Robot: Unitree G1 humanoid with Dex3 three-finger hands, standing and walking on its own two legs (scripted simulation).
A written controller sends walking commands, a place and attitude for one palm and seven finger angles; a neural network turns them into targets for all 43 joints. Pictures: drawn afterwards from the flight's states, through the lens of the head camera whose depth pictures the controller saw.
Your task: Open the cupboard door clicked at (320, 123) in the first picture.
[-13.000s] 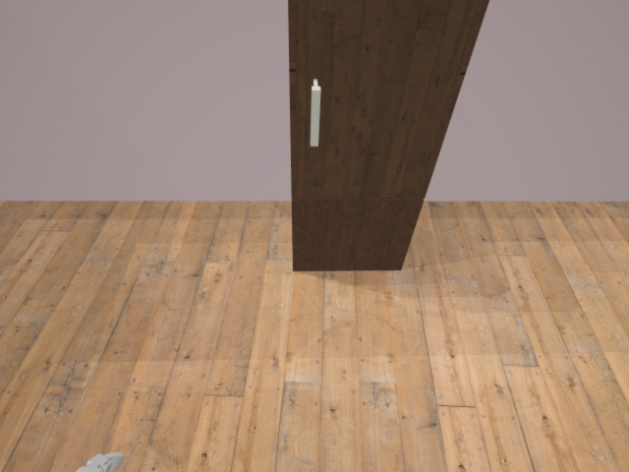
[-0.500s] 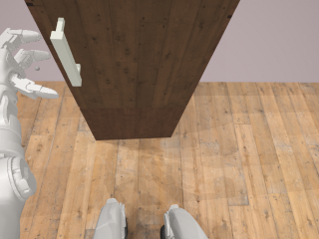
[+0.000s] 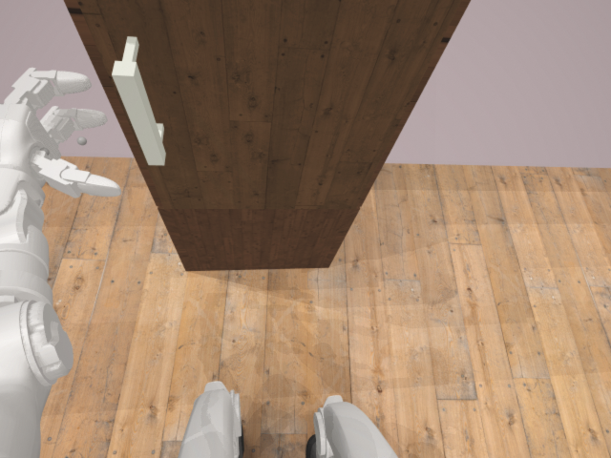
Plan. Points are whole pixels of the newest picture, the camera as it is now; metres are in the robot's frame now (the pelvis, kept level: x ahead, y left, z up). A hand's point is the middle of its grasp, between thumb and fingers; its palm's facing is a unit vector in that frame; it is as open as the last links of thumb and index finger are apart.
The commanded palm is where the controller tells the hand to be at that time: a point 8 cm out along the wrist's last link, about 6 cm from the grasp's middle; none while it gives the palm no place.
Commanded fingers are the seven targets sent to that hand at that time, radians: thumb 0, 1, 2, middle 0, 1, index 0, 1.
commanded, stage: move the hooked fingers beside the handle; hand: left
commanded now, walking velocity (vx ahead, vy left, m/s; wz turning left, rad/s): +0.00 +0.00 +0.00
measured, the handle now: (145, 107) +0.54 +0.18 +0.07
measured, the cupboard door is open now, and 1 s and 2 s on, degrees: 0 0 0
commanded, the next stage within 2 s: slide the fingers in behind the handle in 0.14 s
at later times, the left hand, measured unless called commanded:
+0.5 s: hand (102, 135) +0.50 +0.23 +0.06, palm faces +0.00 -1.00 +0.02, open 14.0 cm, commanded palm +0.48 +0.26 +0.07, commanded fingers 0.00 -0.50 0.30 -0.30 -1.20 -0.30 -1.20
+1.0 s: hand (134, 136) +0.50 +0.19 +0.07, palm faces -0.01 -1.00 +0.00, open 14.0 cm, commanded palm +0.48 +0.23 +0.07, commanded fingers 0.00 -0.50 0.30 -0.30 -1.20 -0.30 -1.20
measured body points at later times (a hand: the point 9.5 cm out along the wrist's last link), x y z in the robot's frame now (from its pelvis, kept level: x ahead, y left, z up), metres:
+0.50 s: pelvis +0.00 +0.00 +0.00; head +0.14 +0.04 +0.42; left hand +0.49 +0.28 +0.06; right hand +0.02 -0.27 -0.10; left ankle +0.06 +0.10 -0.64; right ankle -0.01 -0.13 -0.64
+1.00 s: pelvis +0.00 -0.01 +0.00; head +0.13 +0.02 +0.43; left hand +0.49 +0.25 +0.07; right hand +0.03 -0.27 -0.11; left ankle +0.06 +0.10 -0.64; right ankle -0.01 -0.13 -0.64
